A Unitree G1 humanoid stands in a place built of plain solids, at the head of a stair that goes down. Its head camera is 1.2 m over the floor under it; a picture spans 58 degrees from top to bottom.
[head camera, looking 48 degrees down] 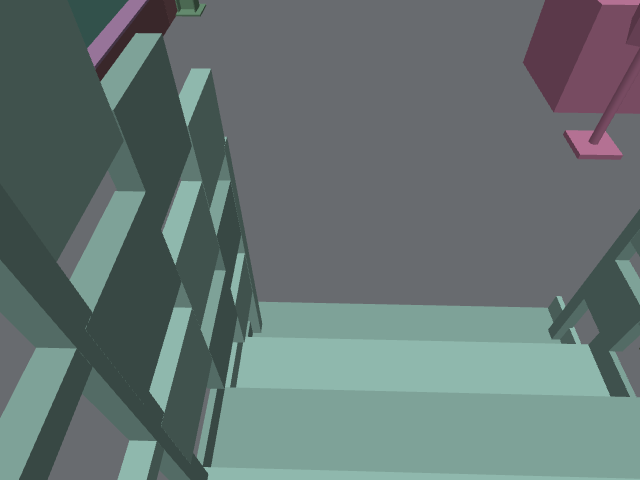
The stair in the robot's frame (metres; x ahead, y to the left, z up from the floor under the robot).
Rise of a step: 0.17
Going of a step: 0.28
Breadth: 1.40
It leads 1 degrees to the right of straight ahead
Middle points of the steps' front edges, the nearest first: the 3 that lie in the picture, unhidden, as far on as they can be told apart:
0.57 -0.37 -0.17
0.85 -0.38 -0.34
1.13 -0.38 -0.51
